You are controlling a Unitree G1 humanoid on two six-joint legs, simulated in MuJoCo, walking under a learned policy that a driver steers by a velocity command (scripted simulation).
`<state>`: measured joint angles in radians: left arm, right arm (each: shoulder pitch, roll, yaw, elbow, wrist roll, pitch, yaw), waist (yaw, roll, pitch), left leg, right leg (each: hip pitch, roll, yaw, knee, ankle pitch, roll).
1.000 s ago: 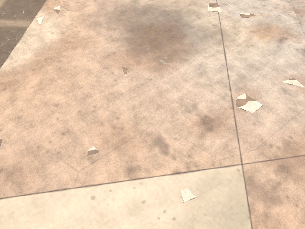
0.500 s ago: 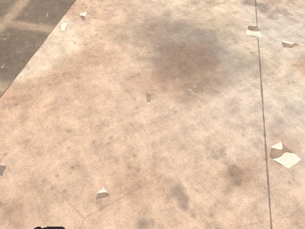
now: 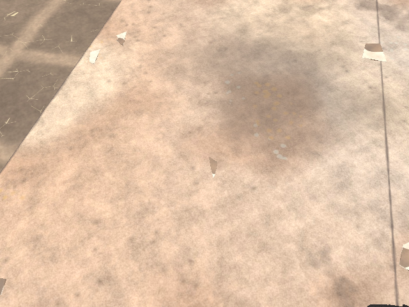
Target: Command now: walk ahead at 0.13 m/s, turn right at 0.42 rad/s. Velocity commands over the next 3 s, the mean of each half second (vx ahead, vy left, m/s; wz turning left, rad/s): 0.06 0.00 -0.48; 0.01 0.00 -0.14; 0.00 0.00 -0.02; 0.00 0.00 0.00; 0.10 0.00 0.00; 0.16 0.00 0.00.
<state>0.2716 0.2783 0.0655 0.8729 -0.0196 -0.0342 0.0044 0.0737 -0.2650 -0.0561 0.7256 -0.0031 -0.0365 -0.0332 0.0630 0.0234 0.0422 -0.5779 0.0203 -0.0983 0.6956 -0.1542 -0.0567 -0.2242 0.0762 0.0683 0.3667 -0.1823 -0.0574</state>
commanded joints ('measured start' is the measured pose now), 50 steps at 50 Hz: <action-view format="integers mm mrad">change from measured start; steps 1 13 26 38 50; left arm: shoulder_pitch -22 2 15 -133 -151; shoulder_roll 177 129 206 114 71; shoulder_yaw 44 44 54 7 -2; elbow -68 -146 -208 -175 -93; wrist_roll -7 -2 25 33 32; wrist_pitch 11 88 86 29 40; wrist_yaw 17 30 1 11 9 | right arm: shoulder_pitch -2 3 108 58 91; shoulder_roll -86 -129 -84 -91 -103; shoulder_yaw -24 -36 -22 -25 -13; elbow -61 -67 6 42 132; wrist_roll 5 -23 -6 6 -9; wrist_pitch -6 15 33 50 13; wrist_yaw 2 -5 19 -3 13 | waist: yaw -36 -34 -67 -46 -60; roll -140 123 -159 -161 42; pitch -121 -110 -154 -115 -53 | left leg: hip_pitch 132 359 127 204 356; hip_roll -43 228 121 39 64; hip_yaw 16 -67 209 79 44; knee -84 -398 2 38 -291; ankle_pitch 17 254 -178 -242 17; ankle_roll -6 270 52 -24 57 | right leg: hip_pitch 30 -352 225 80 30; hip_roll -233 -91 -286 -286 -109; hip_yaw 205 -20 182 128 9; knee -11 806 -24 -15 61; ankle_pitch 412 -254 299 327 42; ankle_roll -139 152 -52 -166 5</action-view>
